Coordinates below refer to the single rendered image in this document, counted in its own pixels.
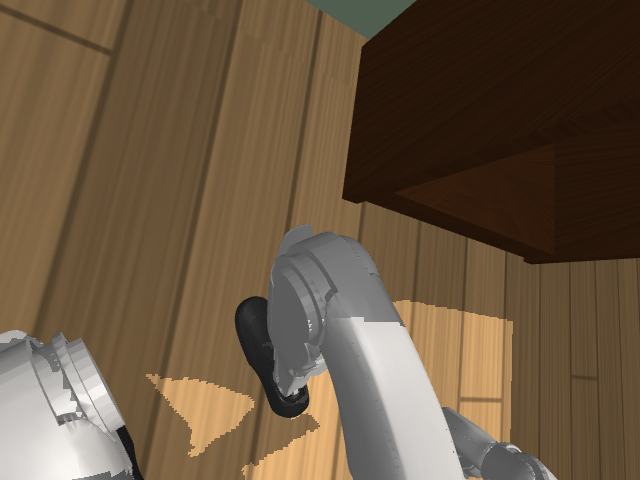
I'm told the right robot hand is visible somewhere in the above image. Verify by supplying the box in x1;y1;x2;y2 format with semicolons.
442;407;498;480

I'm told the left robot foot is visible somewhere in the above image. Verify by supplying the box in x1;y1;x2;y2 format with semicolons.
116;425;144;480

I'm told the bookshelf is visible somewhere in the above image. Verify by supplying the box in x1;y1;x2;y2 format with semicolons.
342;0;640;264

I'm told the right robot arm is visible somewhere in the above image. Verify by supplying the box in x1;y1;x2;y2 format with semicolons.
481;442;558;480

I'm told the right robot foot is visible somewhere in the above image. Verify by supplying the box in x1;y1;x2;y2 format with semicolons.
235;296;309;418

